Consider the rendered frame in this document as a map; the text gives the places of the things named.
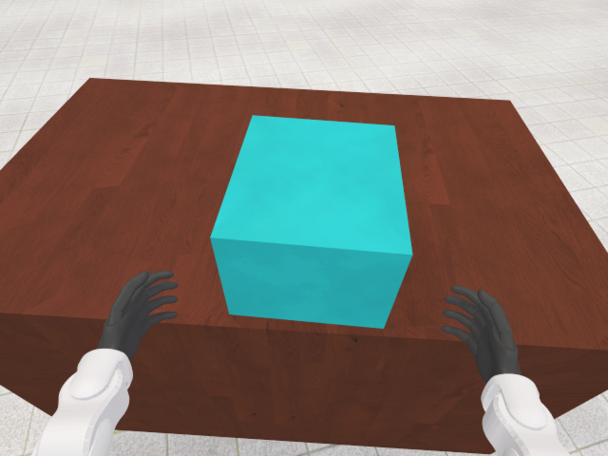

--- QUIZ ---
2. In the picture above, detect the robot right forearm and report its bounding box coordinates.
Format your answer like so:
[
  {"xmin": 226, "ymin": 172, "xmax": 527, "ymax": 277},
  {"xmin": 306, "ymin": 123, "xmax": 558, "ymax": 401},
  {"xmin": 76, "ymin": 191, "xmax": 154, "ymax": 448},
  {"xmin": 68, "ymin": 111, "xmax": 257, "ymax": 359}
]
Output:
[{"xmin": 481, "ymin": 373, "xmax": 571, "ymax": 456}]

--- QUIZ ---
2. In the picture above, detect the robot right hand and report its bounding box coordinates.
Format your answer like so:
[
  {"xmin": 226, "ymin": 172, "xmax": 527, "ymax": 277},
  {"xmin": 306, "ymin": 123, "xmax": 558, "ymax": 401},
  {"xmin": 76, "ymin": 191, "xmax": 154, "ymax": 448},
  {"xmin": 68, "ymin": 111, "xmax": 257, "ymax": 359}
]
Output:
[{"xmin": 441, "ymin": 286, "xmax": 522, "ymax": 383}]

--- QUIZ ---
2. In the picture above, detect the carton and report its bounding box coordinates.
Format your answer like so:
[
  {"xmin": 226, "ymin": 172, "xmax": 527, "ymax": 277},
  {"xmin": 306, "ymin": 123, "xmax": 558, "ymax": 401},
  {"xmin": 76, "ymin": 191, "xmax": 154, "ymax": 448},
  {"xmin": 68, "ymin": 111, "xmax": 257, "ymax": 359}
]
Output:
[{"xmin": 210, "ymin": 115, "xmax": 412, "ymax": 329}]

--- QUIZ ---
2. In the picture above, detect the robot left hand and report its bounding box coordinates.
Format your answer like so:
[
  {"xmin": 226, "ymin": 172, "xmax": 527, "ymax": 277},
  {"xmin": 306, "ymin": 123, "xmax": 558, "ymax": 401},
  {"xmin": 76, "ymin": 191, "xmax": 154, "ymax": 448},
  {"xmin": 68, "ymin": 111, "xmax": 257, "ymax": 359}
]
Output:
[{"xmin": 97, "ymin": 271, "xmax": 178, "ymax": 361}]

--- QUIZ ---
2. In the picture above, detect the pedestal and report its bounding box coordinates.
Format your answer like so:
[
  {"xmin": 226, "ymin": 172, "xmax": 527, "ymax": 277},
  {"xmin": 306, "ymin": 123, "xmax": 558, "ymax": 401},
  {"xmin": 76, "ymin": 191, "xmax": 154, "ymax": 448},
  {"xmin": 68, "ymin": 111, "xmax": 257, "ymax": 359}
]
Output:
[{"xmin": 0, "ymin": 78, "xmax": 608, "ymax": 454}]

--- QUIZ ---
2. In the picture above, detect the robot left forearm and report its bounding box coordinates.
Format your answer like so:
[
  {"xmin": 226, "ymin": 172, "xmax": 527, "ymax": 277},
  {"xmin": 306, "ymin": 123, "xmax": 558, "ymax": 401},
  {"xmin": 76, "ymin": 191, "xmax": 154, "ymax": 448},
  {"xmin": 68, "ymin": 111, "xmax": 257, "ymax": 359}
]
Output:
[{"xmin": 31, "ymin": 349, "xmax": 133, "ymax": 456}]

